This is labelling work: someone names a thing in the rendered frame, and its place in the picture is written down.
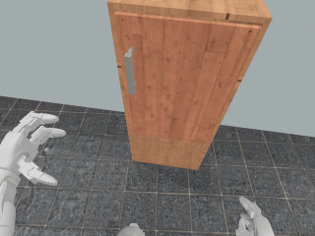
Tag cupboard door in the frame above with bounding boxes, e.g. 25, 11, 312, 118
114, 11, 262, 145

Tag handle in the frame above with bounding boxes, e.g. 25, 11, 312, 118
124, 46, 136, 95

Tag robot left forearm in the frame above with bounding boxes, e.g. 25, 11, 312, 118
0, 167, 21, 236

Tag robot left thigh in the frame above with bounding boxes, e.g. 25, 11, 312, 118
116, 226, 145, 236

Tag robot left shin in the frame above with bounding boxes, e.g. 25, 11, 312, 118
129, 223, 139, 227

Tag right robot hand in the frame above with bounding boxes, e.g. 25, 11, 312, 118
235, 196, 275, 236

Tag left robot hand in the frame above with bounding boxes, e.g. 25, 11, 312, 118
0, 111, 66, 186

